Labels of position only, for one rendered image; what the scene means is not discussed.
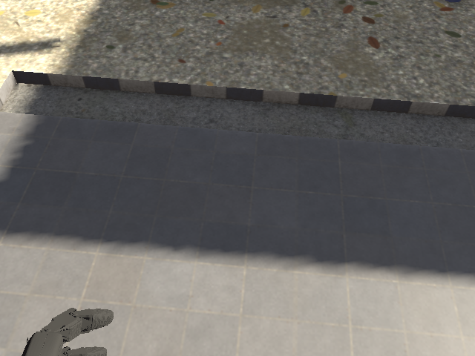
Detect left robot hand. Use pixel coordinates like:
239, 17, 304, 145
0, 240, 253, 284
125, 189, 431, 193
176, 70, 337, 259
22, 308, 114, 356

